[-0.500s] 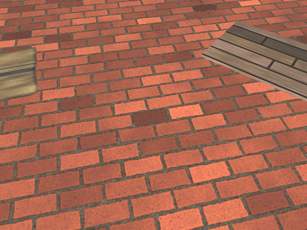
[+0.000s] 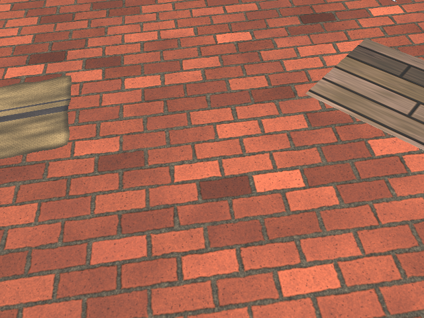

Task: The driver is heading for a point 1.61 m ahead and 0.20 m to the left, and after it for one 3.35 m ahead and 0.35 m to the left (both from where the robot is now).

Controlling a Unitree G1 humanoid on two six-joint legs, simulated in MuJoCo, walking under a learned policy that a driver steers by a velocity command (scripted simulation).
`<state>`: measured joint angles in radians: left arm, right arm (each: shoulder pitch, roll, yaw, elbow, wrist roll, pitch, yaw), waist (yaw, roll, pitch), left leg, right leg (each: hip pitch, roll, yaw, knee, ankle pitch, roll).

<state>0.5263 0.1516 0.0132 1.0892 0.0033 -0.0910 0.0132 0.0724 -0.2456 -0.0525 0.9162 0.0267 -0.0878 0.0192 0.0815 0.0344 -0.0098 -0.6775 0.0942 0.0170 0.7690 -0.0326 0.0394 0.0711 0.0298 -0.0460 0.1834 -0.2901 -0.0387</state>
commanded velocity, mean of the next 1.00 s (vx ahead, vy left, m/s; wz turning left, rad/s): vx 0.42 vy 0.00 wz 0.00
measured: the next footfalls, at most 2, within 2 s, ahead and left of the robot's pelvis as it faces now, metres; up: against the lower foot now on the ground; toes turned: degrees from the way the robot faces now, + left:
left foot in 0.16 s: +0.30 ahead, +0.13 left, +0.00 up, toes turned +3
right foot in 0.72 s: +0.62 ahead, -0.10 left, +0.00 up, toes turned -3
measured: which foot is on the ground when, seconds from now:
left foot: up 0.00-0.14, down 0.16-0.74, up 0.76-1.00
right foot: down 0.00-0.16, up 0.18-0.70, down 0.72-1.00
